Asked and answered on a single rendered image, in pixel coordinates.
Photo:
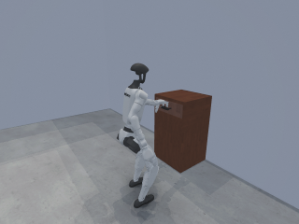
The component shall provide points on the left robot forearm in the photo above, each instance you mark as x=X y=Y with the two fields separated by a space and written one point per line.
x=151 y=102

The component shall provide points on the right robot forearm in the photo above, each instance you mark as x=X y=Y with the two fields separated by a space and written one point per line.
x=139 y=136

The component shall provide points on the cabinet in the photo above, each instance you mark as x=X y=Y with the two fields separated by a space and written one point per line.
x=181 y=143

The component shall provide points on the robot right shin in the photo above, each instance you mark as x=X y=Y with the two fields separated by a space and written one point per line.
x=148 y=180

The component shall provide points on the right robot hand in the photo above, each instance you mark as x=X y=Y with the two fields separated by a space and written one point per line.
x=148 y=154

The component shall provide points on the robot right upper arm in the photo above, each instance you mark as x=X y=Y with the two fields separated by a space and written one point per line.
x=140 y=99

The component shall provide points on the left robot hand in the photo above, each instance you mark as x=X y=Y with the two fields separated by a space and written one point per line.
x=161 y=102

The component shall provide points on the handle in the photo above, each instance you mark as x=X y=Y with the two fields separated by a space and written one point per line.
x=165 y=108

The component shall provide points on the drawer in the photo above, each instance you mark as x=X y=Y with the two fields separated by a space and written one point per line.
x=176 y=109

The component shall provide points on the robot right foot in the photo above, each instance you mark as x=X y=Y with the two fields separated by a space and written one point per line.
x=149 y=198

